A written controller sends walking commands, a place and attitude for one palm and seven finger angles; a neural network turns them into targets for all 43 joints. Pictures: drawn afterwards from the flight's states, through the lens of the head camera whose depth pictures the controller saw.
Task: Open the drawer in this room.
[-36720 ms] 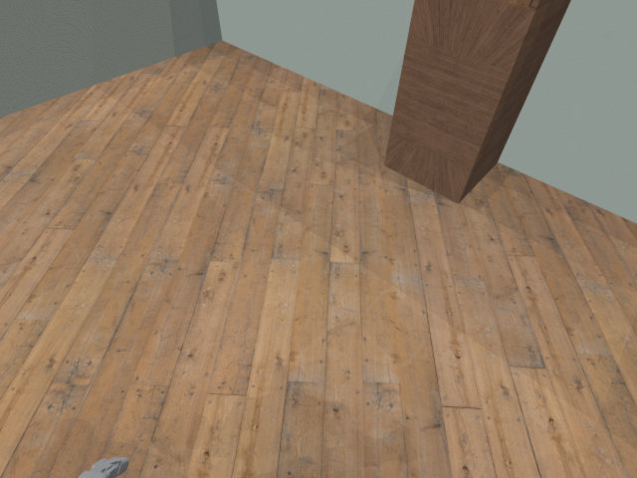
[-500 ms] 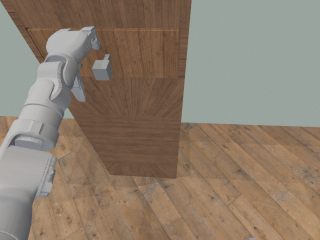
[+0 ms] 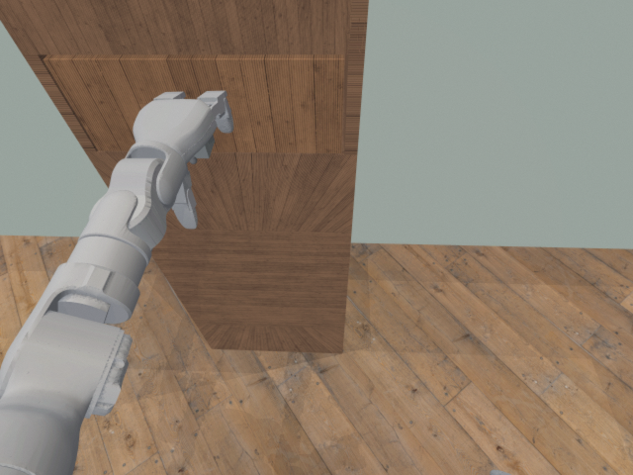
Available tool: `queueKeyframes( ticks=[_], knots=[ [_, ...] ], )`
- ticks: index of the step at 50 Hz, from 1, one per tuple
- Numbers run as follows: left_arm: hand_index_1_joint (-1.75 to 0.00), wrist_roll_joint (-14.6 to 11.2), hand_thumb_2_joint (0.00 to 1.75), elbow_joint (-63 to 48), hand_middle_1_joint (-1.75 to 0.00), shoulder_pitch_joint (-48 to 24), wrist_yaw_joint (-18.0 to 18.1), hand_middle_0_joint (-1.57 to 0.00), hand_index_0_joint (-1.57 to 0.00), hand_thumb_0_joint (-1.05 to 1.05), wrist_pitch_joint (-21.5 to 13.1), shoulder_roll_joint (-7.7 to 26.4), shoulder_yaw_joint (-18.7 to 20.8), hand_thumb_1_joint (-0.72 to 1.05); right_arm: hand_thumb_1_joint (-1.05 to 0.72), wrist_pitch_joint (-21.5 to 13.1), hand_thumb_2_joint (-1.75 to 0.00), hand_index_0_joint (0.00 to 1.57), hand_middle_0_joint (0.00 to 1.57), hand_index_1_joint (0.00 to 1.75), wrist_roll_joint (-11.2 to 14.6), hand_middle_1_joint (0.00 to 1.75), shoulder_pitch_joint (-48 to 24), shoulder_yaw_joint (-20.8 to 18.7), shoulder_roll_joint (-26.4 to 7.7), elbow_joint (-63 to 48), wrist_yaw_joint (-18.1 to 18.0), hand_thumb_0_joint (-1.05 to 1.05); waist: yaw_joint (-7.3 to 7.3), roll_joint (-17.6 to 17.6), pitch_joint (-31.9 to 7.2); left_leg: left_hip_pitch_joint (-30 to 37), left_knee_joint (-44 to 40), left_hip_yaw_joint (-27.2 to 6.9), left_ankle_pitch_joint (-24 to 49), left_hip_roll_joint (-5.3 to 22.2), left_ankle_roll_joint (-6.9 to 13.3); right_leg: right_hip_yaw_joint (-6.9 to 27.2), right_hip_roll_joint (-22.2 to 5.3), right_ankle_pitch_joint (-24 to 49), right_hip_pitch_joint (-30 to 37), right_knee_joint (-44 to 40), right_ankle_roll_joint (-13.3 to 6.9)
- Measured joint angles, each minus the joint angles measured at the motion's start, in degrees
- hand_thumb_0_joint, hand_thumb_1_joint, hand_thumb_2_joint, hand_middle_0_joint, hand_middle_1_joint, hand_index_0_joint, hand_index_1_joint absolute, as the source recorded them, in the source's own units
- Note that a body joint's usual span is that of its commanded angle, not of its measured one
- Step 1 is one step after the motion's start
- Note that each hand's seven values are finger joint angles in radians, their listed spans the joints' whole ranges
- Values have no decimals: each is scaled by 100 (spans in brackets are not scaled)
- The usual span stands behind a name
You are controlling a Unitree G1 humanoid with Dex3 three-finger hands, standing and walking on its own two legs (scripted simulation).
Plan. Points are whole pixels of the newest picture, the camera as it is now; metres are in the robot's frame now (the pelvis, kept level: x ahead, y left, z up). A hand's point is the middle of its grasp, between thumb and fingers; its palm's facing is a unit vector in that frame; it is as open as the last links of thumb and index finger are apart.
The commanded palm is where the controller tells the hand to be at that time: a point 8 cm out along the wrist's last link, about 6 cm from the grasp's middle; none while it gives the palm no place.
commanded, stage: lower the fingers behind the handle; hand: left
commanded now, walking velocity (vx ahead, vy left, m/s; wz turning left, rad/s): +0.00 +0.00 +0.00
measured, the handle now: (198, 129) +0.52 +0.17 +0.16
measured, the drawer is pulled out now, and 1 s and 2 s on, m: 0.00 0.00 0.04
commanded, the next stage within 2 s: close the thumb around the handle in 0.64 s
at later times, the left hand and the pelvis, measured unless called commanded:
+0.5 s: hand (185, 164) +0.47 +0.18 +0.14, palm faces -0.01 -0.03 -1.00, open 13.9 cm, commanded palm +0.45 +0.19 +0.20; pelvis +0.00 -0.02 +0.00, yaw +0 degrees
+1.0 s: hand (185, 163) +0.47 +0.18 +0.14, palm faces +0.00 -0.04 -1.00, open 12.0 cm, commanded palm +0.45 +0.19 +0.20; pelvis +0.00 -0.02 +0.00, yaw +0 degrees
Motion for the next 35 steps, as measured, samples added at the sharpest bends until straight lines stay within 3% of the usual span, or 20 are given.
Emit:
queueKeyframes(
  ticks=[6,13,24,35],
  knots=[
    [-119,129,30,209,-120,58,305,-32,-32,0,258,59,106,-49,-91,-3,-90,20,20,30,4,30,47,14,48,71,-8,0,-20,22,-23,-20,12,8,6,45,-38,8,44,11,-30,14,-41],
    [-119,108,30,394,-120,45,191,-32,-31,0,388,53,17,-49,-91,18,-90,21,20,30,52,30,136,18,-3,110,-91,0,-83,35,-35,71,-27,-28,20,77,-85,-24,80,19,67,-29,-91],
    [-120,103,30,353,-120,190,82,-32,-30,0,-23,379,303,-49,-91,-35,-90,20,20,30,68,30,156,9,-120,28,-237,0,-138,-46,10,124,-46,-21,12,157,-164,-13,162,28,110,-59,-168],
    [-120,46,30,94,-120,385,78,-32,-30,0,-91,406,363,-49,-91,-39,-90,20,20,30,73,30,69,-19,-146,7,-211,0,-91,-27,-9,133,-46,-24,-21,174,-179,-10,180,6,126,-78,-182]
  ],
)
